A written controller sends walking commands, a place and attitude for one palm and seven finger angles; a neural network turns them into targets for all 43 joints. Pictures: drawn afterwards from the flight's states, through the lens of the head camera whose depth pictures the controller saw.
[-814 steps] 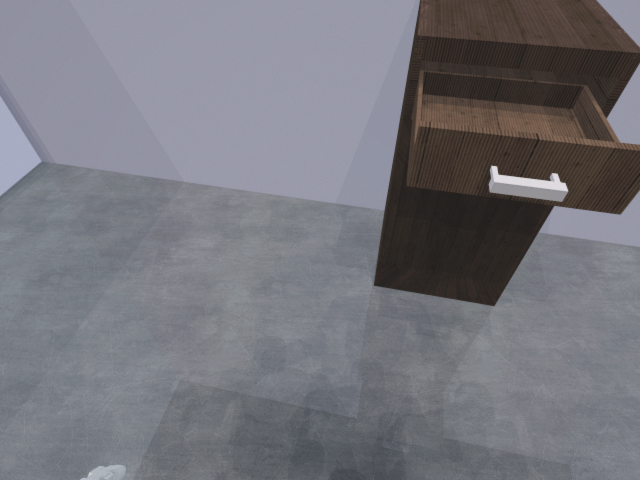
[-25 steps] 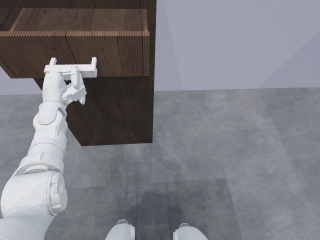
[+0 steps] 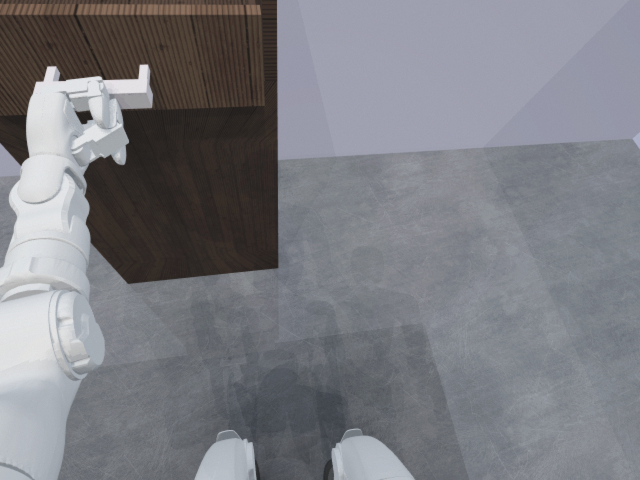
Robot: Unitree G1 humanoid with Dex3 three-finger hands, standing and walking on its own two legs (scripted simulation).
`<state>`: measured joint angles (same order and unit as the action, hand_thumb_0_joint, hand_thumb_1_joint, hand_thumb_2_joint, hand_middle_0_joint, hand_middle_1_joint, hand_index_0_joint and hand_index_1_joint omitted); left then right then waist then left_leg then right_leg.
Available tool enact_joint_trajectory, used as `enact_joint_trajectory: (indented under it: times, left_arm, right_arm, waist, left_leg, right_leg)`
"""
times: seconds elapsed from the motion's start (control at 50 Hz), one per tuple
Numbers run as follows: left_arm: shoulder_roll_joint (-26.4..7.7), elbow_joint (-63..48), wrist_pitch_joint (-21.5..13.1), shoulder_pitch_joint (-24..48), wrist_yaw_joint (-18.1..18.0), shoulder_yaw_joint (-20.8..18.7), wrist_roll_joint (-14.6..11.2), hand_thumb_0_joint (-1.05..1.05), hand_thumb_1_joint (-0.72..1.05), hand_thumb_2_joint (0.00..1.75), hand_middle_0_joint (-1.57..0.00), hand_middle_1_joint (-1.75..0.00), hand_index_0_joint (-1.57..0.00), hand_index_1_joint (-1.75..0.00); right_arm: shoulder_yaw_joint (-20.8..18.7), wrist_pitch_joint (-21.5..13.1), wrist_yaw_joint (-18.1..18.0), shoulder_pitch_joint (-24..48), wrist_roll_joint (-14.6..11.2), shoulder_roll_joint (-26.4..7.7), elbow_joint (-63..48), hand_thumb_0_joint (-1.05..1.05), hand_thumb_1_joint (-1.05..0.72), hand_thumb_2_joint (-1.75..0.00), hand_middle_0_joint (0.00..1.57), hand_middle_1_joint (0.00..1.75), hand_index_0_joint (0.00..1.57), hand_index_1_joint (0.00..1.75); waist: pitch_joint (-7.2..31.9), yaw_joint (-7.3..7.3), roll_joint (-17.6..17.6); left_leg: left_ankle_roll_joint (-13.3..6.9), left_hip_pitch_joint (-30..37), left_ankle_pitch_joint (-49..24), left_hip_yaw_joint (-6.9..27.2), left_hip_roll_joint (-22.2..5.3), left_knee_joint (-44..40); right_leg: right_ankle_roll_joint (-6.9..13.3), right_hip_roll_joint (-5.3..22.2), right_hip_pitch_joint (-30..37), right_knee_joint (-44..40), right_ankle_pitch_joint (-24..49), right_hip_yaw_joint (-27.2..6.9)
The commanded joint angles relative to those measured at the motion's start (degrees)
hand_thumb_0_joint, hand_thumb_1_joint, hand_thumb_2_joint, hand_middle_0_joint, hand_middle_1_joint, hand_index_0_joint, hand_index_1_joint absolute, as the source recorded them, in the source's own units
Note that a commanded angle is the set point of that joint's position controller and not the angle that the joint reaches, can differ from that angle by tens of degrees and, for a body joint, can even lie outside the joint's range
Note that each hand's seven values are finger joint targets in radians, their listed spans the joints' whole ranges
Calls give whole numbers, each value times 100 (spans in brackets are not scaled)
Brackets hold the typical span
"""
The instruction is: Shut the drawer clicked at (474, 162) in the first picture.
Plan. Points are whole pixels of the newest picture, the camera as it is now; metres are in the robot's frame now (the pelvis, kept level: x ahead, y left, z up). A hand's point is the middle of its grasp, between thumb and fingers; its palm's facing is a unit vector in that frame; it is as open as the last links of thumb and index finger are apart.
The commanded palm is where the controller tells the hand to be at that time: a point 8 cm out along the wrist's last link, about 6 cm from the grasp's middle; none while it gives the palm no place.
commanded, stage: push the drawer shut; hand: left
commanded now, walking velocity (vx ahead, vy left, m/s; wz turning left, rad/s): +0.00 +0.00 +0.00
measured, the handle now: (97, 84) +0.60 +0.22 +0.10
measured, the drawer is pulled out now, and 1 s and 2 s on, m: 0.06 0.00 0.00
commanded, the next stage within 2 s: pull the fist back off the drawer in 0.76 s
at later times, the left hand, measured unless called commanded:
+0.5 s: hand (120, 91) +0.58 +0.19 +0.10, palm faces +0.06 -1.00 -0.01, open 3.2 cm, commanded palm +0.57 +0.23 +0.10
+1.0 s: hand (115, 86) +0.59 +0.20 +0.10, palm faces +0.06 -1.00 -0.03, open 3.4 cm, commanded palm +0.59 +0.21 +0.10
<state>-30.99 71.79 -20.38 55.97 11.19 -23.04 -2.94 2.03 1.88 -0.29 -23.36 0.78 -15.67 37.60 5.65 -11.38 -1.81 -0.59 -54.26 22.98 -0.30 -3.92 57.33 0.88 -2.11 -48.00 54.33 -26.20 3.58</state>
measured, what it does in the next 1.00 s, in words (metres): stands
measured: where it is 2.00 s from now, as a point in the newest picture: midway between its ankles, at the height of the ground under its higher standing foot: outside the picture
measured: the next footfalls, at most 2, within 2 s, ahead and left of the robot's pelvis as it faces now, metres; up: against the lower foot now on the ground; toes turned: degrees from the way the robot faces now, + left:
none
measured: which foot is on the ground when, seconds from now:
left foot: down 0.00-1.00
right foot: down 0.00-1.00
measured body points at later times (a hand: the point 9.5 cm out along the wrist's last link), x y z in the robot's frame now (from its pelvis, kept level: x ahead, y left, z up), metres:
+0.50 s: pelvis +0.01 +0.01 -0.01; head +0.16 +0.04 +0.42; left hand +0.57 +0.25 +0.10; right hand -0.06 -0.24 -0.10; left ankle +0.04 +0.11 -0.67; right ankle -0.01 -0.11 -0.67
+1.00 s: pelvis -0.01 +0.01 -0.02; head +0.16 +0.05 +0.40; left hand +0.58 +0.25 +0.11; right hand -0.08 -0.24 -0.10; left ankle +0.04 +0.11 -0.67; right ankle -0.01 -0.11 -0.67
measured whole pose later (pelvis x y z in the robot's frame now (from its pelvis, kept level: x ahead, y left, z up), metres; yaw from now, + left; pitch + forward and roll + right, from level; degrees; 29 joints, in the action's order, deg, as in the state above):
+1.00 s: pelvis -0.01 +0.01 -0.02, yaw +0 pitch +26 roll -6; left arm -41.8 81.0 -14.7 76.2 7.7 -21.0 3.0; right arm 4.6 1.0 0.6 -26.9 3.8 -16.0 37.4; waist 4.7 -17.6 -3.0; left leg -1.5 -66.7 23.1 2.3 -3.9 63.0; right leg 0.1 -2.4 -58.3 57.4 -25.7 5.8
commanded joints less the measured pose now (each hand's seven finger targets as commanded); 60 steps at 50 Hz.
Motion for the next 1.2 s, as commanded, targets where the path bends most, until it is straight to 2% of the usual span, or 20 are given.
enact_joint_trajectory:
  times: [0.0,0.04,0.06,0.1,0.22,0.28,0.34,0.4,0.42,0.52,0.56,0.58,0.64,0.76,0.84,0.92,1.04,1.1,1.14,1.18]
  left_arm:
    - [-1851,-1192,-322,3255,-118,-326,-106,0,90,90,-140,-160,-140,-160]
    - [-1710,-1330,-330,3475,-118,-180,-58,0,90,90,-140,-160,-140,-160]
    - [-1621,-1210,-300,3444,-127,-127,-49,0,90,90,-140,-160,-140,-160]
    - [-1686,-1015,-255,3554,-206,-180,-29,0,90,90,-140,-160,-140,-160]
    - [-1920,-1211,-235,3952,-299,-261,120,0,90,90,-140,-160,-140,-160]
    - [-1922,-954,-144,4020,-318,-210,158,0,90,90,-140,-160,-140,-160]
    - [-2140,-1041,-152,4215,-353,-327,246,0,90,90,-140,-160,-140,-160]
    - [-2017,-929,-134,4288,-380,-250,272,0,90,90,-140,-160,-140,-160]
    - [-2196,-912,-131,4349,-401,-349,304,0,90,90,-140,-160,-140,-160]
    - [-2382,-903,-105,4540,-407,-413,379,0,90,90,-140,-160,-140,-160]
    - [-2274,-1025,-123,4739,-399,-310,389,0,90,90,-140,-160,-140,-160]
    - [-2190,-896,-94,4738,-415,-288,379,0,90,90,-140,-160,-140,-160]
    - [-2182,-718,-48,5037,-458,-156,433,0,90,90,-140,-160,-140,-160]
    - [-1947,-696,-37,5407,-512,157,472,0,90,90,-140,-160,-140,-160]
    - [-2063,-734,-6,5604,-508,228,488,0,90,90,-140,-160,-140,-160]
    - [-2150,-597,126,5464,-483,156,487,0,90,90,-140,-160,-140,-160]
    - [-2274,-721,191,5276,-488,-45,489,0,90,90,-140,-160,-140,-160]
    - [-1976,-768,225,5175,-499,87,471,0,90,90,-140,-160,-140,-160]
    - [-2211,-730,258,4941,-517,-110,461,0,90,90,-140,-160,-140,-160]
    - [-2043,-859,246,4842,-511,-16,449,0,90,90,-140,-160,-140,-160]
  right_arm:
    - [-337,-70,-102,-1044,12,-1067,-256,0,-90,-90,20,30,20,30]
    - [-343,-55,-85,-1107,36,-1048,-256,0,-90,-90,20,30,20,30]
    - [-337,-55,-69,-1103,44,-1042,-241,0,-90,-90,20,30,20,30]
    - [-323,-35,-69,-1194,72,-1087,-184,0,-90,-90,20,30,20,30]
    - [-330,16,-22,-1370,143,-1115,-173,0,-90,-90,20,30,20,30]
    - [-304,49,-1,-1406,151,-1130,-166,0,-90,-90,20,30,20,30]
    - [-308,74,-4,-1514,180,-1145,-159,0,-90,-90,20,30,20,30]
    - [-301,93,27,-1580,216,-1146,-127,0,-90,-90,20,30,20,30]
    - [-297,103,28,-1604,215,-1171,-116,0,-90,-90,20,30,20,30]
    - [-283,132,44,-1722,249,-1183,-119,0,-90,-90,20,30,20,30]
    - [-296,137,49,-1746,255,-1163,-100,0,-90,-90,20,30,20,30]
    - [-296,131,57,-1763,252,-1158,-71,0,-90,-90,20,30,20,30]
    - [-265,118,44,-1800,266,-1193,-5,0,-90,-90,20,30,20,30]
    - [-223,19,22,-1813,285,-1217,27,0,-90,-90,20,30,20,30]
    - [-167,-68,-24,-1794,279,-1250,44,0,-90,-90,20,30,20,30]
    - [-139,-108,-31,-1789,273,-1267,-11,0,-90,-90,20,30,20,30]
    - [-158,-100,23,-1782,285,-1252,-105,0,-90,-90,20,30,20,30]
    - [-178,-96,68,-1755,286,-1222,-129,0,-90,-90,20,30,20,30]
    - [-176,-75,66,-1724,271,-1249,-165,0,-90,-90,20,30,20,30]
    - [-200,-69,79,-1714,261,-1211,-183,0,-90,-90,20,30,20,30]
  waist:
    - [2450,-201,-641]
    - [2728,-224,-879]
    - [2637,-227,-1010]
    - [2413,-376,-694]
    - [2930,-356,-1138]
    - [2663,-470,-947]
    - [2904,-459,-1117]
    - [2763,-546,-1191]
    - [2795,-527,-1229]
    - [2943,-579,-1239]
    - [3000,-643,-1393]
    - [2903,-675,-1260]
    - [2649,-822,-1329]
    - [2663,-997,-1569]
    - [2717,-1052,-1680]
    - [2709,-1012,-1595]
    - [2896,-824,-1597]
    - [2802,-810,-1630]
    - [2758,-727,-1444]
    - [2766,-698,-1383]
  left_leg:
    - [-210,2106,-1418,293,213,-411]
    - [-173,2424,-1633,363,188,-408]
    - [-157,2469,-1610,371,178,-394]
    - [-188,2341,-1529,430,152,-395]
    - [-149,2685,-1972,495,125,-324]
    - [-175,2429,-1767,484,124,-313]
    - [-167,2563,-2018,509,116,-268]
    - [-164,2652,-2104,553,101,-247]
    - [-146,2651,-2073,573,82,-254]
    - [-165,2607,-2225,570,86,-193]
    - [-154,2735,-2296,590,72,-177]
    - [-167,2651,-2211,589,83,-153]
    - [-161,2546,-1916,653,58,-165]
    - [-163,2582,-1570,749,40,-123]
    - [-175,2482,-1310,772,12,-120]
    - [-190,2283,-1161,742,34,-88]
    - [-167,2348,-1199,761,62,-102]
    - [-160,2412,-1118,773,71,-169]
    - [-169,2243,-1012,717,76,-189]
    - [-178,2259,-1047,683,83,-223]
  right_leg:
    - [-40,-135,347,-827,1413,-317]
    - [-33,-138,185,-764,1448,-248]
    - [-19,-148,30,-776,1354,-230]
    - [-36,-167,-109,-799,1241,-192]
    - [-6,-176,-164,-692,1452,-149]
    - [-26,-193,-230,-747,1319,-144]
    - [-7,-198,-205,-693,1470,-136]
    - [5,-216,-411,-708,1456,-105]
    - [5,-212,-450,-690,1392,-91]
    - [0,-229,-349,-665,1541,-89]
    - [0,-235,-450,-670,1565,-86]
    - [-5,-248,-493,-692,1497,-81]
    - [1,-241,-773,-689,1232,-58]
    - [17,-219,-1178,-633,945,-30]
    - [14,-199,-1234,-585,795,-26]
    - [20,-203,-1163,-564,732,-19]
    - [43,-211,-1026,-540,736,7]
    - [52,-218,-1104,-551,687,24]
    - [36,-213,-958,-587,641,6]
    - [27,-215,-847,-621,674,-2]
